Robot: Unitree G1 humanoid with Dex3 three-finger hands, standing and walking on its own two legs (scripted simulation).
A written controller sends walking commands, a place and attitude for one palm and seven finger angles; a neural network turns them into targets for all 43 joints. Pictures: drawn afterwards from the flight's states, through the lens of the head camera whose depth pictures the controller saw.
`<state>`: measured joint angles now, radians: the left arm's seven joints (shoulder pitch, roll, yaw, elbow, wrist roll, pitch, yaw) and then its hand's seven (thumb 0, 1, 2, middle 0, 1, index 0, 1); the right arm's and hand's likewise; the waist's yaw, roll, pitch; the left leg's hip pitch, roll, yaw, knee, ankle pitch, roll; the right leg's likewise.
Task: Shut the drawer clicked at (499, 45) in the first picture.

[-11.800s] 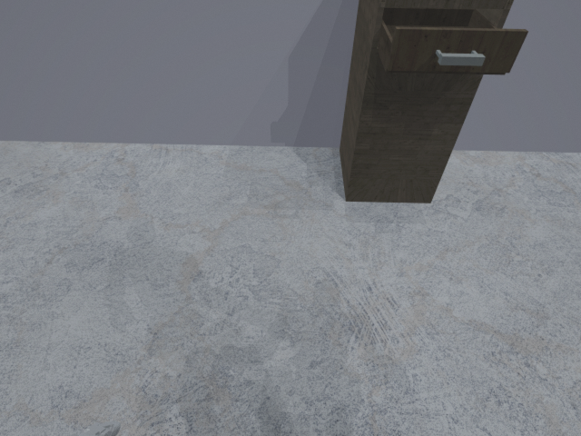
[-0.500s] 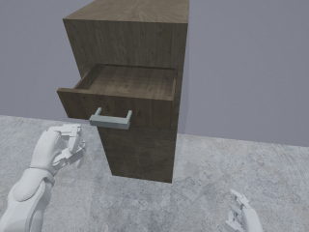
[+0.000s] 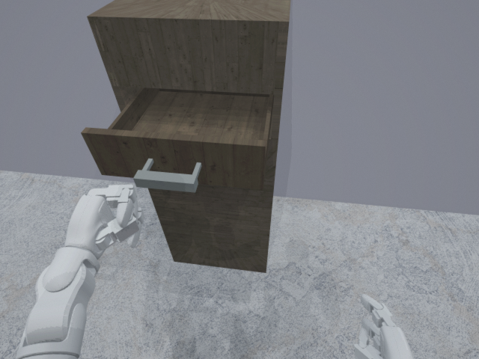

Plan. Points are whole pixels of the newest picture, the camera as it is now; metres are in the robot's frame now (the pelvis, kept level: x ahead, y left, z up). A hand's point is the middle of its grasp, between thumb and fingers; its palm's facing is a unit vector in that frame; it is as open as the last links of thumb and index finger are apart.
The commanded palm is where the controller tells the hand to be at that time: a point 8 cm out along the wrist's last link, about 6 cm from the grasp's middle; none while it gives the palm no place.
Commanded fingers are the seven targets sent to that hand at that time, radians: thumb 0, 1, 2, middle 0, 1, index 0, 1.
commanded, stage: bring the fist close to the handle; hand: left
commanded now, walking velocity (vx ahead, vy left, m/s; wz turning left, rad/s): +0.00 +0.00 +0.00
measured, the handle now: (170, 173) +0.45 +0.19 +0.06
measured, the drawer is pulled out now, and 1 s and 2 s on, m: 0.20 0.20 0.16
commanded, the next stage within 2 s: push the drawer shut in 1.04 s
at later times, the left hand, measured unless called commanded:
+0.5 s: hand (157, 217) +0.33 +0.18 +0.07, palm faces -0.04 -1.00 -0.03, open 3.3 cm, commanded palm +0.31 +0.23 +0.08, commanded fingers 0.00 0.90 0.90 -1.40 -1.60 -1.40 -1.60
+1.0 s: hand (159, 216) +0.34 +0.18 +0.07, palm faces -0.04 -1.00 -0.04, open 3.3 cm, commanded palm +0.31 +0.24 +0.06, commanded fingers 0.00 0.90 0.90 -1.40 -1.60 -1.40 -1.60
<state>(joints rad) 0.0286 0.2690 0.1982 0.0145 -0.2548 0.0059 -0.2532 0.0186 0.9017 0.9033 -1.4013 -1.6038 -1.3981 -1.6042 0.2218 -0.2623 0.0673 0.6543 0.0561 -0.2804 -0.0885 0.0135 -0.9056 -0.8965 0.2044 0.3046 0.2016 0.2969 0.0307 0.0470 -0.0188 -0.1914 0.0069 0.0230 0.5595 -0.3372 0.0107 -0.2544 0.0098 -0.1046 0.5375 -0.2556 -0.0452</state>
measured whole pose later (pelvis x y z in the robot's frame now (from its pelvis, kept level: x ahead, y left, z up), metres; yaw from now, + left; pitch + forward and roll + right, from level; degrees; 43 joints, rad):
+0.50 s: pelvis +0.01 +0.02 -0.01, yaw -1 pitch +4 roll +0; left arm -0.10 0.23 0.17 0.29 -0.21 -0.16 -0.21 0.02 0.90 0.90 -1.40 -1.60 -1.40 -1.60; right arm 0.25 -0.24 0.05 0.65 0.03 -0.22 -0.06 0.01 -0.91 -0.90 0.21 0.30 0.20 0.30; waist -0.01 0.02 -0.03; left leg -0.32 -0.01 0.05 0.62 -0.37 0.03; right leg -0.39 -0.01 -0.08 0.62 -0.29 -0.03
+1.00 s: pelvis +0.01 +0.01 -0.01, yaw -1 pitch +6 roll +0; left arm -0.14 0.24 0.19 0.39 -0.21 -0.27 -0.22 0.02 0.90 0.90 -1.40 -1.60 -1.40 -1.60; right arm 0.27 -0.25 0.04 0.63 0.03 -0.14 -0.04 0.01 -0.91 -0.90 0.20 0.30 0.20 0.30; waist -0.02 0.03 -0.06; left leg -0.39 0.00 0.05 0.69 -0.40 0.03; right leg -0.47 0.00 -0.08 0.67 -0.31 -0.03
